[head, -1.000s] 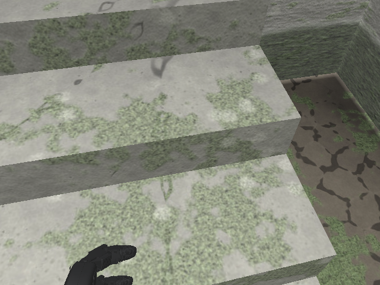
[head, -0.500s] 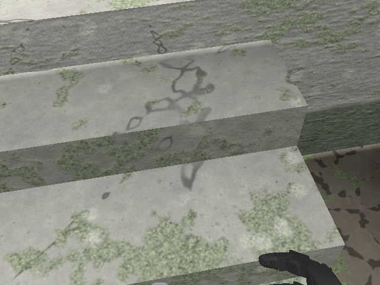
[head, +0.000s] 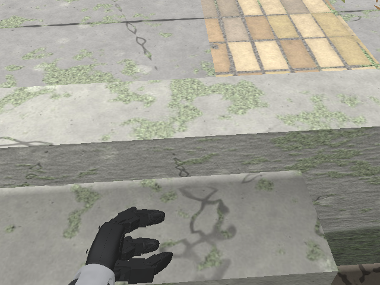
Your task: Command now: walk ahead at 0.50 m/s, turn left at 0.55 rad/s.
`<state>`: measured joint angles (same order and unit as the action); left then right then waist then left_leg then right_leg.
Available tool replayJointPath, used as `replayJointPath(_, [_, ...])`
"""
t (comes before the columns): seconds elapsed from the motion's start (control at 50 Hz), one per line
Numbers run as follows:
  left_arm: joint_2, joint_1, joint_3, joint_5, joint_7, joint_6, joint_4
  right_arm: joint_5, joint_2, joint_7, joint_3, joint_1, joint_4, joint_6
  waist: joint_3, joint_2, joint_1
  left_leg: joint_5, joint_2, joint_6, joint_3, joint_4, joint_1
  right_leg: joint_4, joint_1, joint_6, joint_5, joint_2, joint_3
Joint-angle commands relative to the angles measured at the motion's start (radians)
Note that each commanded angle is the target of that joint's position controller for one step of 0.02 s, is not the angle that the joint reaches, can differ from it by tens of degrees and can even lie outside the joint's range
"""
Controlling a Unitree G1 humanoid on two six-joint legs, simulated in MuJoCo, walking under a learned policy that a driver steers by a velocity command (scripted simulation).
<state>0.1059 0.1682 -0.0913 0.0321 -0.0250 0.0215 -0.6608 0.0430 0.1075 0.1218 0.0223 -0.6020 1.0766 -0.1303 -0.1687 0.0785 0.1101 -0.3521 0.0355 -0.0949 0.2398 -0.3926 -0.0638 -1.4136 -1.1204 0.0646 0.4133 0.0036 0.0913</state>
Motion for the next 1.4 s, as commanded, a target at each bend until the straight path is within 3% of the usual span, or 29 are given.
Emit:
replayJointPath(0.02, [0.244,-0.372,0.091,-0.007,0.021,0.016,-0.027,0.033,0.185,0.017,-0.054,0.054,-0.152,-0.052,-0.293,-0.204,-0.268,1.293,-0.038,-0.054,0.075,-0.412,-0.67,0.444,1.206,0.217,-0.132,0.089,-0.474])
replayJointPath(0.04, [0.297,-0.603,0.099,0.03,0.015,0.008,-0.098,0.038,0.124,0.03,-0.063,0.038,-0.099,-0.034,-0.338,-0.385,-0.322,0.267,0.128,-0.01,0.056,-0.878,-0.812,0.829,1.263,0.371,-0.014,0.33,-0.989])
replayJointPath(0.06, [0.331,-0.697,0.116,0.055,0.025,0.021,-0.159,0.007,0.162,0.032,-0.083,0.151,-0.086,-0.001,-0.137,-0.303,-0.363,0.301,0.109,-0.013,0.129,-1.399,-0.928,0.981,1.03,0.326,0.392,0.328,-1.146])
replayJointPath(0.12, [0.105,-0.389,0.072,0.012,0.009,0.042,-0.265,0.015,0.104,-0.006,-0.065,0.208,-0.079,0.018,0.03,-0.01,-0.147,0.406,-0.004,-0.075,-0.008,-1.516,-0.97,0.875,0.68,0.221,0.233,0.321,-0.62])
replayJointPath(0.18, [-0.07,-0.297,0.039,0.001,0.051,0.064,-0.303,0.008,0.067,-0.01,-0.048,0.329,-0.107,0.062,0.048,-0.078,-0.066,0.285,-0.066,-0.109,-0.027,-1.404,-0.95,0.962,0.631,0.144,-0.014,0.242,-0.342])
replayJointPath(0.38, [0.078,-0.685,0.059,0.105,-0.002,0.087,-0.465,-0.017,0.145,0.0,-0.047,0.556,-0.176,0.058,0.121,-0.11,-0.179,0.229,-0.037,-0.137,-0.083,-1.544,-1.364,1.155,1.183,0.171,-0.414,0.286,0.031])
replayJointPath(0.4, [0.017,-0.648,0.057,-0.064,-0.019,0.054,-0.46,-0.17,0.062,-0.112,-0.035,0.704,-0.335,0.093,0.166,-0.101,-0.162,0.107,-0.057,-0.069,-0.184,-1.56,-1.294,1.185,1.204,0.044,-0.366,0.307,0.047])
replayJointPath(0.42, [0.012,-0.668,0.052,-0.067,-0.024,0.047,-0.481,-0.18,0.064,-0.159,-0.024,0.77,-0.377,0.092,0.206,-0.081,-0.2,0.05,-0.059,-0.053,-0.207,-1.584,-1.347,1.18,1.197,0.017,-0.359,0.301,0.051])
replayJointPath(0.44, [0.05,-0.819,0.042,0.129,-0.015,0.083,-0.496,-0.027,0.079,-0.067,0.003,0.727,-0.299,0.089,0.157,-0.167,-0.248,0.16,-0.064,-0.14,-0.109,-1.648,-1.536,1.136,1.3,0.15,-0.435,0.3,0.014])
replayJointPath(0.48, [0.031,-0.792,0.039,0.171,-0.005,0.09,-0.497,-0.02,0.091,-0.038,-0.004,0.765,-0.327,0.066,0.2,-0.09,-0.231,0.193,-0.078,-0.182,-0.125,-1.547,-1.562,1.186,1.331,0.145,-0.477,0.306,0.062])
replayJointPath(0.6, [0.043,-0.779,0.033,0.096,-0.048,0.101,-0.537,-0.031,0.087,-0.037,0.021,1.031,-0.482,0.16,0.137,-0.084,-0.142,0.034,-0.119,-0.186,-0.36,-0.964,-0.988,1.254,1.041,0.154,-1.07,0.254,0.254])
replayJointPath(0.66, [0.206,-0.819,0.059,0.156,-0.061,0.141,-0.542,-0.082,0.145,-0.063,-0.016,0.623,-0.339,0.165,-0.08,-0.252,0.001,0.314,-0.039,-0.094,-0.261,-0.618,-0.251,0.886,1.023,0.129,-1.805,0.305,0.158])
replayJointPath(0.7, [0.184,-0.672,0.067,0.139,-0.102,0.113,-0.506,-0.041,0.22,-0.102,-0.076,-0.046,-0.041,0.152,-0.256,-0.1,0.151,0.59,-0.201,-0.186,0.057,-0.289,0.63,0.247,0.416,-0.056,-0.437,0.173,0.057])
replayJointPath(0.72, [0.202,-0.591,0.09,0.043,-0.104,0.108,-0.449,0.031,0.294,-0.108,-0.119,-0.137,0.008,0.135,-0.183,-0.075,0.142,0.846,-0.274,-0.21,0.126,-0.212,0.557,-0.084,0.281,-0.045,-0.022,0.08,-0.043])
replayJointPath(0.82, [-0.028,-0.42,0.077,0.012,-0.047,0.073,-0.246,0.044,0.087,-0.081,-0.056,0.564,-0.102,0.085,0.122,-0.158,-0.197,0.258,-0.22,-0.101,-0.254,-0.08,-0.326,-0.51,0.318,0.167,0.151,0.034,-0.172])
replayJointPath(0.88, [0.221,-0.681,0.144,-0.087,0.069,0.034,-0.195,0.052,0.235,-0.135,-0.088,0.867,-0.229,0.009,0.259,-0.24,-0.545,-0.015,-0.078,0.04,-0.404,0.043,-0.656,0.194,0.717,-0.046,0.012,-0.049,0.073])
replayJointPath(0.92, [0.186,-0.973,0.163,-0.045,0.082,0.006,-0.271,-0.006,0.35,-0.144,-0.129,0.89,-0.254,-0.023,0.127,-0.087,-0.608,0.217,-0.111,-0.015,-0.379,0.018,-0.692,0.331,1.161,-0.086,-0.166,-0.097,0.235])
replayJointPath(0.96, [0.179,-1.376,0.202,-0.025,0.105,-0.023,-0.406,-0.017,0.277,-0.125,-0.122,1.005,-0.283,-0.029,-0.055,-0.059,-0.774,0.234,-0.018,0.045,-0.346,-0.746,-0.716,0.485,1.498,0.053,-0.073,0.022,-0.026])
replayJointPath(0.98, [0.129,-1.282,0.177,0.005,0.102,-0.026,-0.416,-0.025,0.031,-0.087,-0.059,1.022,-0.324,-0.008,0.079,-0.295,-0.666,-0.219,0.165,0.023,-0.228,-1.356,-0.83,0.638,1.253,0.107,0.055,0.033,-0.188])
replayJointPath(1.0, [0.077,-1.072,0.134,0.007,0.075,-0.017,-0.357,-0.011,-0.132,-0.082,-0.01,0.896,-0.371,-0.003,0.185,-0.238,-0.445,-0.124,0.19,-0.044,0.017,-1.627,-0.864,0.71,0.994,0.051,0.175,-0.005,-0.319])
replayJointPath(1.02, [0.108,-0.613,0.113,0.002,0.068,-0.011,-0.225,0.01,-0.174,-0.053,0.014,0.503,-0.42,0.026,0.193,-0.315,-0.008,0.1,0.111,-0.044,0.029,-1.432,-0.866,1.194,0.684,0.001,0.779,0.188,-0.989])
replayJointPath(1.04, [0.166,-0.447,0.09,0.035,-0.006,-0.01,-0.111,-0.047,0.229,-0.056,-0.093,0.268,-0.204,0.039,0.471,-0.13,-0.103,0.264,0.173,-0.038,0.148,-1.475,-1.07,1.148,0.498,0.247,0.73,0.202,-1.025])
replayJointPath(1.06, [0.115,-0.39,0.086,0.035,-0.023,-0.013,-0.127,-0.042,0.273,-0.038,-0.114,0.221,-0.189,0.058,0.353,-0.047,-0.076,0.421,0.12,-0.033,0.094,-1.556,-0.964,1.159,0.419,0.216,0.622,0.222,-1.001])
replayJointPath(1.12, [0.145,-0.507,0.077,0.043,-0.015,0.037,-0.294,-0.017,0.196,-0.075,-0.085,0.335,-0.22,0.07,0.186,0.003,-0.068,0.548,0.029,-0.018,0.058,-1.478,-0.94,1.045,0.399,0.08,0.457,0.146,-0.786])
replayJointPath(1.14, [0.215,-0.549,0.125,-0.047,0.046,0.065,-0.308,0.06,0.037,-0.098,-0.02,0.556,-0.419,0.098,0.179,-0.001,-0.024,0.349,-0.076,0.066,-0.138,-1.41,-0.834,1.074,0.441,0.077,0.393,0.163,-0.712])
replayJointPath(1.16, [0.202,-0.602,0.121,-0.055,0.079,0.077,-0.334,0.056,0.033,-0.107,-0.013,0.642,-0.439,0.106,0.21,0.062,-0.067,0.308,-0.102,0.088,-0.152,-1.364,-0.881,1.065,0.465,0.087,0.368,0.129,-0.654])
replayJointPath(1.18, [0.144,-0.756,0.088,0.055,0.027,0.083,-0.388,-0.06,0.182,-0.113,-0.05,0.572,-0.312,0.084,0.111,-0.122,-0.221,0.323,0.021,0.043,-0.034,-1.395,-1.0,1.025,0.612,0.089,0.283,0.102,-0.605])
replayJointPath(1.24, [0.053,-0.874,0.058,0.06,-0.04,0.074,-0.438,0.003,0.159,-0.129,-0.041,0.59,-0.266,0.056,0.132,-0.165,-0.246,0.29,-0.015,0.001,-0.083,-1.437,-1.215,1.023,0.87,0.108,0.151,0.108,-0.663])
replayJointPath(1.4, [0.003,-0.886,0.053,0.064,-0.046,0.088,-0.446,0.023,0.093,-0.127,-0.005,0.697,-0.254,0.048,0.159,-0.183,-0.255,0.267,-0.109,0.007,-0.209,-1.412,-1.434,1.004,1.078,0.17,-0.151,0.102,-0.576])
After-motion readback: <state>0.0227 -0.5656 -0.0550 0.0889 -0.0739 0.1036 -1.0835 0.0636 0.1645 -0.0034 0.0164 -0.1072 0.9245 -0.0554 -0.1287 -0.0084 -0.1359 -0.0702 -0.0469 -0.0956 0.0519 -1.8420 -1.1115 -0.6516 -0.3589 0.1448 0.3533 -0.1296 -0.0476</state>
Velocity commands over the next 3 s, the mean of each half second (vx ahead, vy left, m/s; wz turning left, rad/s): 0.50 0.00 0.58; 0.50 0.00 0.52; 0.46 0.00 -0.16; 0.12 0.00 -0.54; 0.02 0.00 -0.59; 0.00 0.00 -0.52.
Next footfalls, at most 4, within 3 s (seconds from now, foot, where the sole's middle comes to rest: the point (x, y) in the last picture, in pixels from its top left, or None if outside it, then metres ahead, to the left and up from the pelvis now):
0.58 left None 0.41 0.20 -0.44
0.98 right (103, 222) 0.66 0.23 -0.43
1.70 left None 0.90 0.59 -0.25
2.16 right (62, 129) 0.88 0.33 -0.25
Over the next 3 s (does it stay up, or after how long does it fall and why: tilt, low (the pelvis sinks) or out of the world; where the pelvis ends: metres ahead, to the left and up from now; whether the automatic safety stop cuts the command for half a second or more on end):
stays up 0.84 0.49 0.52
